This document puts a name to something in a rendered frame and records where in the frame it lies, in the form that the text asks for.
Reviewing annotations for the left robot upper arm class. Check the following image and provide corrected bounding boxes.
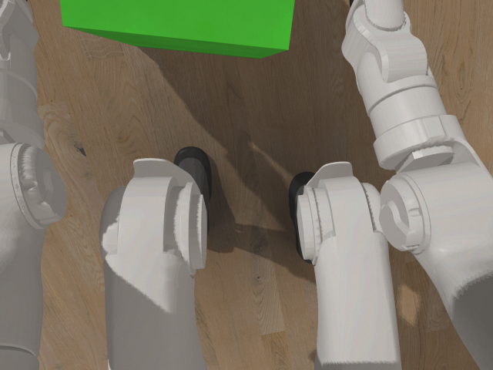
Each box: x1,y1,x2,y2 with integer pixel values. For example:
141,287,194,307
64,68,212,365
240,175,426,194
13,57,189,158
0,143,67,370

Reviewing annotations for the carton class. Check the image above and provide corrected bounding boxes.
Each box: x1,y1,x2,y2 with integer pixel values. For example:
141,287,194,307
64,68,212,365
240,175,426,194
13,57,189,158
60,0,295,59

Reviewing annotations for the robot left forearm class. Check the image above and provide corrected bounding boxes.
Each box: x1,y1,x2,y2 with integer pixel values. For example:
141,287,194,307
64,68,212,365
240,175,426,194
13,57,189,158
0,0,45,149

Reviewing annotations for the left robot foot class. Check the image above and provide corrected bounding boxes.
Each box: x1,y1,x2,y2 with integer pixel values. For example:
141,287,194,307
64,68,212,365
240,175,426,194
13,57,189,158
174,146,212,236

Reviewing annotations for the robot right forearm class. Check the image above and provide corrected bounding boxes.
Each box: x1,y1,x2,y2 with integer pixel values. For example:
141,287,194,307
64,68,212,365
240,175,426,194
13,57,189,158
341,0,493,180

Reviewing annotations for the left robot shin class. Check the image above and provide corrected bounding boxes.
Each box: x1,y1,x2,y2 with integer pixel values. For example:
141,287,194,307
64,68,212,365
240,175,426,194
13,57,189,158
99,158,201,261

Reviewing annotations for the right robot upper arm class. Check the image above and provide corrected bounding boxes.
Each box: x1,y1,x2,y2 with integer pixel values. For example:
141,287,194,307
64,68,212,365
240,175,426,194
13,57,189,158
379,162,493,370

